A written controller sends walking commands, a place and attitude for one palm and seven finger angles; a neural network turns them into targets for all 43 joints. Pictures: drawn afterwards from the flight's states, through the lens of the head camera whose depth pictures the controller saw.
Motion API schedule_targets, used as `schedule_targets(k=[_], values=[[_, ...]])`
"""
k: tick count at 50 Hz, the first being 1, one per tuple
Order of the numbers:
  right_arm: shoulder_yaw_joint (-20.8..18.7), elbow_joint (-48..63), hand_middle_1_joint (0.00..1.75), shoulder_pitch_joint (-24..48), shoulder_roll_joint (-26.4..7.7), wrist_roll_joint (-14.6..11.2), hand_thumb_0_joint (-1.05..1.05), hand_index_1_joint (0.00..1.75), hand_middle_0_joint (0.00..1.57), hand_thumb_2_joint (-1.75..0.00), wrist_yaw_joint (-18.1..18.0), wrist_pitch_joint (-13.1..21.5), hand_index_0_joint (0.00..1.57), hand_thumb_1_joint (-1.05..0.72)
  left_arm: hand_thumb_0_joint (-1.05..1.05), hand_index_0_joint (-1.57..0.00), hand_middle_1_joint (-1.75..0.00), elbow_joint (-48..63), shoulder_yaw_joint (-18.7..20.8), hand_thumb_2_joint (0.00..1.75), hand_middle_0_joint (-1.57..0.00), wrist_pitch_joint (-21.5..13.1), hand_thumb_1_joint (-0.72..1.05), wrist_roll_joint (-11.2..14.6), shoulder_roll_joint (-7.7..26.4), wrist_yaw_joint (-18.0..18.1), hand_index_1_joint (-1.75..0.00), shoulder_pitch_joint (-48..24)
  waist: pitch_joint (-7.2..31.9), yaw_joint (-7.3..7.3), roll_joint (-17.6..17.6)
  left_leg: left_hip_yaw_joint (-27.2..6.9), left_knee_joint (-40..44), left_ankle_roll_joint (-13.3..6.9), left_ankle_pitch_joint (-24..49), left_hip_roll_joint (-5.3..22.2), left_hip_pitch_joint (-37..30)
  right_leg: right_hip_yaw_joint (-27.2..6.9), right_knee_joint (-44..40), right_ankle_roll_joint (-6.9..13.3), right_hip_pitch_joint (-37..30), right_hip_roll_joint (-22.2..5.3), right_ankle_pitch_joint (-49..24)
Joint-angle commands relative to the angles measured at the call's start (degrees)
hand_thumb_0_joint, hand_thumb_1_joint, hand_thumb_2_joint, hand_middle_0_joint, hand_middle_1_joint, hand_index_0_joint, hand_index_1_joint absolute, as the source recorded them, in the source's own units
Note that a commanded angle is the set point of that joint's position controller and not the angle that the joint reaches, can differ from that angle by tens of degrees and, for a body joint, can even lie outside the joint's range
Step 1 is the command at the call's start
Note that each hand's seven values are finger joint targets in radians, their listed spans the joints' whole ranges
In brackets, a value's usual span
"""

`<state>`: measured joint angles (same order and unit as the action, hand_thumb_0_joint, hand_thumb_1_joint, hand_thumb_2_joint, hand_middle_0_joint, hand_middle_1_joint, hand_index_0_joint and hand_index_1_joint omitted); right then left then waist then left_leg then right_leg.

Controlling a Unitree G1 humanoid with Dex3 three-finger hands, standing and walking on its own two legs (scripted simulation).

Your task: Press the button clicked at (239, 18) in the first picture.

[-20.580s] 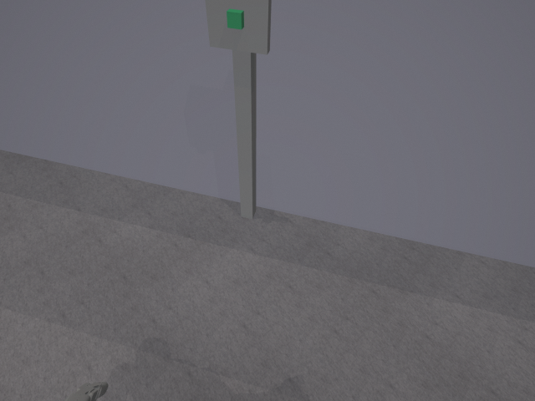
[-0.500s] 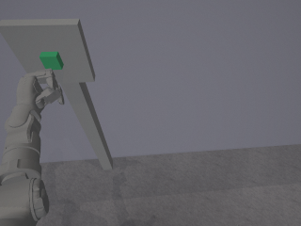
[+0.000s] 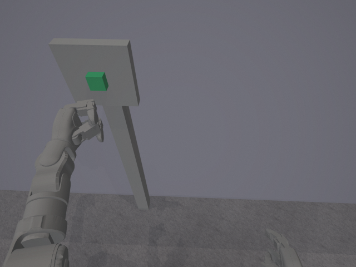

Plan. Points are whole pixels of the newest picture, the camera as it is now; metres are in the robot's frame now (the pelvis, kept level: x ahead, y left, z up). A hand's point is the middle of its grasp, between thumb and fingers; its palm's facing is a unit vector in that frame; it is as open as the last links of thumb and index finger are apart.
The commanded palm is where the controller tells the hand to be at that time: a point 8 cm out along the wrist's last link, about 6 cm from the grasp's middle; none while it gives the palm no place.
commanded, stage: draw the hand back to the body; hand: left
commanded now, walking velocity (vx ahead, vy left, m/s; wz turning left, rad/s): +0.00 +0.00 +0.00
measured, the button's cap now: (97, 80) +0.51 +0.24 +0.16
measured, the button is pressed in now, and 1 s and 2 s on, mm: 0 0 0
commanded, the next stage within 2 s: step back with the hand held close in 1.44 s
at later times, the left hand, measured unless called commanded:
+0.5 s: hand (77, 155) +0.28 +0.21 +0.15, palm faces +0.08 -0.99 -0.07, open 3.1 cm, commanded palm +0.25 +0.26 +0.15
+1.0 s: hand (47, 187) +0.21 +0.22 +0.17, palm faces +0.35 -0.88 -0.33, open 3.1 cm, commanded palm +0.15 +0.27 +0.18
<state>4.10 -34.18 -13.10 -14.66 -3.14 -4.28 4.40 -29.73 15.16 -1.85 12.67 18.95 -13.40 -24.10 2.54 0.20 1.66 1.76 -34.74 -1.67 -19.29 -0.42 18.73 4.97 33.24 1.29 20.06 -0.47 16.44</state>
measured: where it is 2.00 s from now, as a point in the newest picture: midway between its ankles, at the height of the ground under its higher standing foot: outside the picture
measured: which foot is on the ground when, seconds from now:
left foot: down 0.00-1.00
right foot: down 0.00-1.00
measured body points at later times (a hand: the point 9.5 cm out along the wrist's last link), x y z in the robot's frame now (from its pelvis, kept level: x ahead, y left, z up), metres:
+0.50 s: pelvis -0.01 -0.01 +0.01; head -0.04 -0.03 +0.46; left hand +0.27 +0.26 +0.15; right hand +0.17 -0.25 -0.07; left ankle -0.02 +0.10 -0.73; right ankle +0.01 -0.11 -0.73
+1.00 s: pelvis +0.00 +0.00 +0.02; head -0.03 -0.02 +0.46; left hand +0.18 +0.27 +0.19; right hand +0.18 -0.21 -0.07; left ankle -0.01 +0.10 -0.73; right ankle +0.01 -0.11 -0.73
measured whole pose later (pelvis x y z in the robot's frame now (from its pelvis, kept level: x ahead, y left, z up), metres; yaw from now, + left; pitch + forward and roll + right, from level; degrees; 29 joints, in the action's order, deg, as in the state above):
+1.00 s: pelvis +0.00 +0.00 +0.02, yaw -1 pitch -6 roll +0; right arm 2.5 -37.3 -11.0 -12.8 0.5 -3.2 5.6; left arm 19.9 12.6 -5.0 3.1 17.1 5.5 22.4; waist -1.6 3.2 4.2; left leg 3.0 -21.7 -1.7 -13.8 -0.5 2.3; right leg 3.5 20.9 1.1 4.4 0.2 10.9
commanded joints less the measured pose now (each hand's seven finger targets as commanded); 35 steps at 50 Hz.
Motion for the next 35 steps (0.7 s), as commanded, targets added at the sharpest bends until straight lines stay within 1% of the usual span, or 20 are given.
schedule_targets(k=[1,2,4,6,9,11,13,14,17,19,20,23,24,25,26,27,28,30,32,35], values=[[-3.52,7.72,0.30,1.07,-7.89,-0.06,0.00,0.30,0.20,-0.90,-0.81,2.53,0.20,-0.90,0.00,-1.30,-1.50,13.54,5.93,0.90,-1.30,-3.86,0.90,1.61,13.79,-0.47,-1.50,-15.61,18.61,0.12,-0.04,-3.05,4.39,0.49,20.07,1.02,-7.06,-3.15,-2.66,0.91,-9.79,0.33,-19.99],[-3.28,8.48,0.30,1.86,-7.54,-0.13,0.00,0.30,0.20,-0.90,-0.67,2.65,0.20,-0.90,0.00,-1.30,-1.50,14.77,5.28,0.90,-1.30,-3.84,0.90,1.84,12.73,-0.80,-1.50,-14.27,18.35,0.55,0.70,-2.88,4.85,0.53,20.70,1.06,-6.96,-3.17,-2.58,0.89,-10.46,0.18,-20.80],[-3.38,8.72,0.30,2.57,-7.47,-0.27,0.00,0.30,0.20,-0.90,-0.61,2.91,0.20,-0.90,0.00,-1.30,-1.50,16.66,6.16,0.90,-1.30,-3.83,0.90,2.48,13.06,-1.20,-1.50,-12.45,17.27,0.79,-0.12,-2.39,5.37,0.37,19.72,1.10,-6.55,-3.30,-3.18,0.75,-11.17,0.23,-20.99],[-3.38,9.09,0.30,3.17,-7.68,-0.26,0.00,0.30,0.20,-0.90,-0.64,2.97,0.20,-0.90,0.00,-1.30,-1.50,17.91,9.41,0.90,-1.30,-3.58,0.90,3.04,16.00,-1.19,-1.50,-8.43,15.87,1.73,-1.85,-2.32,6.08,0.21,18.26,1.17,-4.82,-3.54,-3.64,0.71,-12.76,0.18,-20.17],[-3.31,9.68,0.30,4.60,-7.20,-0.69,0.00,0.30,0.20,-0.90,-0.76,3.52,0.20,-0.90,0.00,-1.30,-1.50,22.07,8.08,0.90,-1.30,-2.56,0.90,3.38,13.85,-1.53,-1.50,-6.58,12.64,1.47,0.78,-1.69,7.21,0.06,15.77,1.01,-5.17,-3.71,-4.93,0.56,-11.48,0.09,-18.00],[-3.38,9.65,0.30,5.19,-7.26,-0.79,0.00,0.30,0.20,-0.90,-1.03,3.87,0.20,-0.90,0.00,-1.30,-1.50,24.14,8.14,0.90,-1.30,-1.74,0.90,3.69,14.09,-1.73,-1.50,-5.25,10.89,1.19,0.22,-1.76,7.47,-0.19,14.25,1.19,-5.39,-4.02,-5.80,0.50,-11.01,0.16,-16.12],[-3.41,10.06,0.30,5.80,-6.95,-0.84,0.00,0.30,0.20,-0.90,-1.29,4.69,0.20,-0.90,0.00,-1.30,-1.50,28.89,6.92,0.90,-1.30,-1.27,0.90,3.73,12.82,-1.95,-1.50,-4.46,11.88,1.26,2.58,-1.78,7.97,-0.22,14.36,0.98,-7.25,-3.96,-6.18,0.48,-11.13,0.17,-15.63],[-3.21,10.05,0.30,6.07,-6.76,-0.88,0.00,0.30,0.20,-0.90,-1.42,5.14,0.20,-0.90,0.00,-1.30,-1.50,29.70,5.55,0.90,-1.30,-0.81,0.90,4.06,11.32,-2.18,-1.50,-4.46,11.04,0.90,3.34,-1.77,8.06,-0.21,13.11,0.89,-7.73,-4.04,-6.76,0.41,-10.32,0.16,-14.35],[-3.10,9.42,0.30,6.50,-7.11,-0.97,0.00,0.30,0.20,-0.90,-2.03,5.95,0.20,-0.90,0.00,-1.30,-1.50,30.60,6.71,0.90,-1.30,0.44,0.90,4.83,12.71,-2.66,-1.50,-3.24,8.75,0.53,0.30,-2.26,8.64,-0.42,9.36,0.94,-7.01,-4.35,-8.28,0.15,-9.51,0.21,-9.69],[-2.95,9.37,0.30,7.18,-6.90,-1.02,0.00,0.30,0.20,-0.90,-2.38,6.58,0.20,-0.90,0.00,-1.30,-1.50,31.67,6.54,0.90,-1.30,1.32,0.90,4.96,12.06,-2.61,-1.50,-1.85,7.37,0.80,1.20,-2.38,8.99,-0.37,7.57,0.70,-6.81,-4.50,-9.10,0.08,-9.01,0.11,-7.03],[-2.86,9.37,0.30,7.37,-6.79,-1.00,0.00,0.30,0.20,-0.90,-2.45,6.95,0.20,-0.90,0.00,-1.30,-1.50,32.70,5.76,0.90,-1.30,1.57,0.90,4.95,11.28,-2.64,-1.50,-1.54,7.22,0.68,0.74,-2.68,9.26,-0.37,7.39,0.71,-7.34,-4.17,-9.16,0.06,-8.85,0.15,-6.62],[-2.85,9.67,0.30,7.90,-6.53,-0.71,0.00,0.30,0.20,-0.90,-2.39,7.73,0.20,-0.90,0.00,-1.30,-1.50,35.53,7.80,0.90,-1.30,2.55,0.90,5.24,12.31,-2.47,-1.50,3.38,9.58,2.00,0.15,-2.45,8.97,-0.39,9.62,0.52,-8.02,-4.41,-8.76,-0.02,-11.40,-0.03,-9.12],[-3.58,8.11,0.30,8.35,-6.50,1.30,0.00,0.30,0.20,-0.90,-1.89,8.12,0.20,-0.90,0.00,-1.30,-1.50,41.82,6.54,0.90,-1.30,-1.34,0.90,-2.37,16.71,6.02,-1.50,4.48,3.29,2.30,0.08,-1.73,10.47,-0.66,8.61,0.67,-6.36,-5.95,-13.12,0.02,-9.92,-1.08,-6.15],[-3.59,6.96,0.30,8.46,-5.94,1.51,0.00,0.30,0.20,-0.90,-1.68,8.09,0.20,-0.90,0.00,-1.30,-1.50,37.75,5.20,0.90,-1.30,-2.03,0.90,-2.88,11.49,10.01,-1.50,11.55,0.50,1.79,-2.41,-1.42,11.10,-0.49,6.96,0.82,-6.21,-5.91,-14.75,-0.24,-9.54,-1.39,-3.45],[-3.63,6.84,0.30,8.79,-6.15,1.50,0.00,0.30,0.20,-0.90,-1.32,8.16,0.20,-0.90,0.00,-1.30,-1.50,39.25,3.91,0.90,-1.30,-2.55,0.90,-3.31,9.85,11.76,-1.50,13.37,-0.15,2.01,-5.05,-1.99,11.65,-0.45,6.25,0.88,-6.01,-5.82,-15.37,-0.27,-9.80,-1.31,-1.75],[-3.64,6.64,0.30,8.75,-5.71,1.55,0.00,0.30,0.20,-0.90,-1.11,7.77,0.20,-0.90,0.00,-1.30,-1.50,40.87,3.20,0.90,-1.30,-3.06,0.90,-4.30,8.97,13.21,-1.50,16.73,0.68,2.02,-3.18,-1.46,11.96,-0.62,6.88,1.09,-7.75,-6.10,-15.22,-0.27,-10.78,-1.30,-2.55],[-3.60,6.66,0.30,8.83,-5.53,1.70,0.00,0.30,0.20,-0.90,-0.89,7.42,0.20,-0.90,0.00,-1.30,-1.50,44.16,3.25,0.90,-1.30,-3.81,0.90,-4.97,9.24,14.46,-1.50,18.04,2.60,2.28,0.09,-1.20,12.43,-0.64,8.35,0.97,-9.18,-5.99,-14.75,-0.10,-12.63,-1.31,-4.95],[-3.61,6.55,0.30,8.86,-5.08,2.00,0.00,0.30,0.20,-0.90,-0.56,7.04,0.20,-0.90,0.00,-1.30,-1.50,48.36,3.56,0.90,-1.30,-5.18,0.90,-6.22,9.61,16.42,-1.50,19.92,5.20,2.35,3.06,-1.00,13.61,-0.42,10.27,0.88,-11.21,-5.54,-14.16,0.06,-15.23,-1.11,-8.07],[-3.68,6.54,0.30,9.23,-5.08,2.40,0.00,0.30,0.20,-0.90,-0.45,6.68,0.20,-0.90,0.00,-1.30,-1.50,52.21,3.74,0.90,-1.30,-5.97,0.90,-7.04,10.26,17.66,-1.50,21.41,6.54,2.42,2.63,-1.12,14.14,-0.49,12.32,0.97,-12.47,-5.56,-14.37,0.07,-17.04,-0.88,-10.35],[-3.88,6.11,0.30,9.73,-4.63,2.70,0.00,0.30,0.20,-0.90,-0.59,6.00,0.20,-0.90,0.00,-1.30,-1.50,54.09,3.69,0.90,-1.30,-6.44,0.90,-8.04,9.92,19.12,-1.50,23.16,4.50,2.03,1.55,-0.91,14.82,-0.55,12.77,0.97,-13.89,-5.34,-15.78,-0.03,-16.44,-0.64,-10.20]])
